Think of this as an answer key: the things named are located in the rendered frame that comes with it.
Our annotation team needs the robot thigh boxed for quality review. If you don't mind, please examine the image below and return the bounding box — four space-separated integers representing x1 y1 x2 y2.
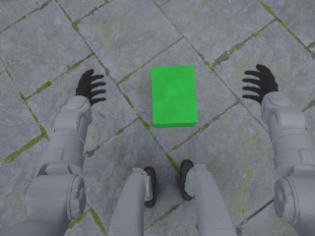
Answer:
107 172 152 236
187 169 238 236

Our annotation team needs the right robot hand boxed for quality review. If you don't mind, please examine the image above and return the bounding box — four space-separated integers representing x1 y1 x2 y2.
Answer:
242 64 279 105

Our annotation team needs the left robot forearm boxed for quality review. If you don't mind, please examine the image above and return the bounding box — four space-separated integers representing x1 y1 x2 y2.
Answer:
25 95 93 216

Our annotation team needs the right robot forearm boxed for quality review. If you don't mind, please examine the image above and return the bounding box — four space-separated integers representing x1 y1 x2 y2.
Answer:
261 91 315 178

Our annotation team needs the left robot hand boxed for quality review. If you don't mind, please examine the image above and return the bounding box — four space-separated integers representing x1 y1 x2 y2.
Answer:
75 69 106 106

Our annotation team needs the right robot upper arm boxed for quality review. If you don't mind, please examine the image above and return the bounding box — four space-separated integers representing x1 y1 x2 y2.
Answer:
273 176 315 236

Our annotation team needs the robot right thigh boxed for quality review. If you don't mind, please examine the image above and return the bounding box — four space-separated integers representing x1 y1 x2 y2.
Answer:
187 169 238 236

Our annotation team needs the robot left thigh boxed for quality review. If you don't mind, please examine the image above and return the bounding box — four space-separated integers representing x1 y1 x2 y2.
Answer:
107 172 152 236

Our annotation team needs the carton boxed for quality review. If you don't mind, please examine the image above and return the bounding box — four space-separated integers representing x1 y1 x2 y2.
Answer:
151 65 198 128

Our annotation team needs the left robot upper arm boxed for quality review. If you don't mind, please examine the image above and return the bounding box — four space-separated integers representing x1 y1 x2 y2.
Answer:
0 174 87 236

